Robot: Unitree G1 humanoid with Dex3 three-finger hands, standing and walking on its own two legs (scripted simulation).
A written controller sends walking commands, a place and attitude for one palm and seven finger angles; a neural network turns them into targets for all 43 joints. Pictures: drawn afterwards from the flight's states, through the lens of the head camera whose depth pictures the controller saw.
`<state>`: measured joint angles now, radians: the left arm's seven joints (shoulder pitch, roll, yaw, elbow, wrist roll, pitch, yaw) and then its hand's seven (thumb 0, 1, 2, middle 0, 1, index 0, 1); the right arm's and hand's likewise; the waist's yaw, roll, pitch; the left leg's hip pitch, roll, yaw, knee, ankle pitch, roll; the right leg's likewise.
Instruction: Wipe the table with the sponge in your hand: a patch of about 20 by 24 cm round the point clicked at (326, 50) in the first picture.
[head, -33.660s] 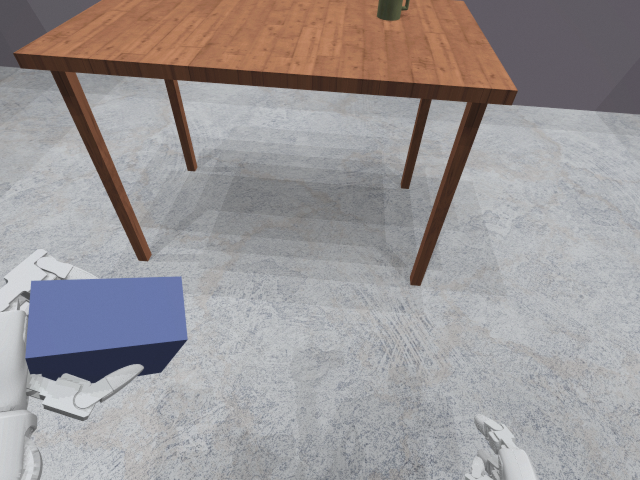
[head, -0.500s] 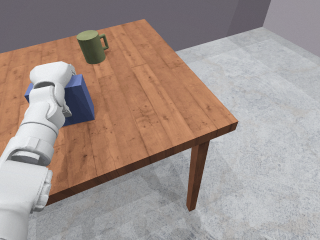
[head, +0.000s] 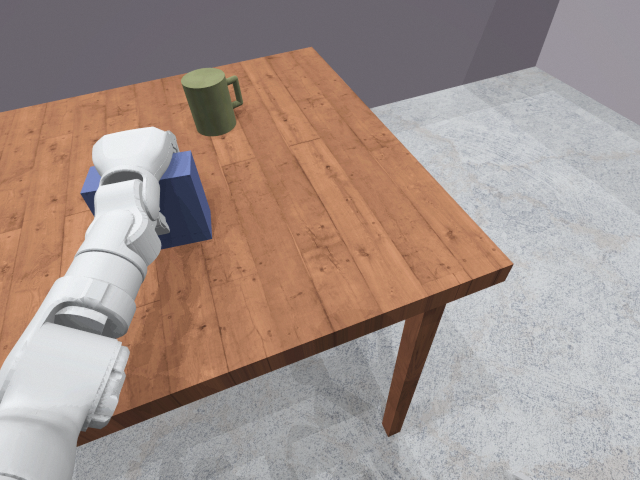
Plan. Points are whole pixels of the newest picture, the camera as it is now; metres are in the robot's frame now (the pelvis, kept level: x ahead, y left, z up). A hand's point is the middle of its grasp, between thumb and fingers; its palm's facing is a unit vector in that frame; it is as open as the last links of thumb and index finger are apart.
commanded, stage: wipe back along the third lane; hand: left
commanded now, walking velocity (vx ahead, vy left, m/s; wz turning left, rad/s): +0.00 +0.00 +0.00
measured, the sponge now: (158, 215) +0.44 +0.25 +0.10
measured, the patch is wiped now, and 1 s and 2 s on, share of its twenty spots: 0.90 0.90 0.90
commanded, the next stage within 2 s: slide back across to the middle lane in 1.48 s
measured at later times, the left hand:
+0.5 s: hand (150, 198) +0.42 +0.24 +0.15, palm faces +0.10 -0.02 -1.00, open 10.4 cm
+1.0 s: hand (162, 219) +0.38 +0.21 +0.15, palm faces +0.17 -0.09 -0.98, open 10.4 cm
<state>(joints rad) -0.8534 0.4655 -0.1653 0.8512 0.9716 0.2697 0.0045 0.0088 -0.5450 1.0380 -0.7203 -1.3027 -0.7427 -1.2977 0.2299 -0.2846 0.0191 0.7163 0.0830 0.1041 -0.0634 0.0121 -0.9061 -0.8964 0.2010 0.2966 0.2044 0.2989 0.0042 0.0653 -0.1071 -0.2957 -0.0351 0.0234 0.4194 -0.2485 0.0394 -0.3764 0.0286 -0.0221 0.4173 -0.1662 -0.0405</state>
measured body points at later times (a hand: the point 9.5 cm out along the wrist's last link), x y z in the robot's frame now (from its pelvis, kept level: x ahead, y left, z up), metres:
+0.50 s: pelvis +0.03 +0.01 +0.00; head +0.04 -0.02 +0.45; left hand +0.41 +0.24 +0.20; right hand +0.25 -0.21 -0.10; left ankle -0.03 +0.09 -0.74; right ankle +0.02 -0.09 -0.74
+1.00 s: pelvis +0.04 +0.01 +0.00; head +0.03 -0.03 +0.44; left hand +0.36 +0.21 +0.21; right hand +0.28 -0.18 -0.10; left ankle -0.03 +0.09 -0.74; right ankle +0.02 -0.09 -0.74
